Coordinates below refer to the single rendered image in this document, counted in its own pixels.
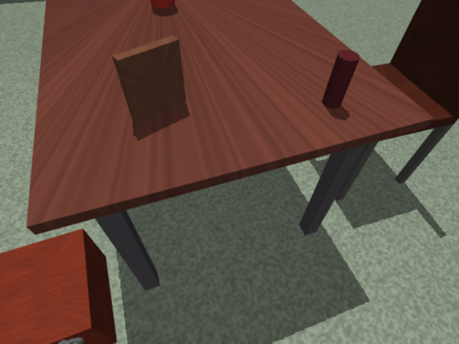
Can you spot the table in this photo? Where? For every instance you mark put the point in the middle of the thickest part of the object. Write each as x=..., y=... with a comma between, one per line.
x=255, y=73

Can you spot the chair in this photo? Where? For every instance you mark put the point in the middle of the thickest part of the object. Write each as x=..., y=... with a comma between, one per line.
x=425, y=67

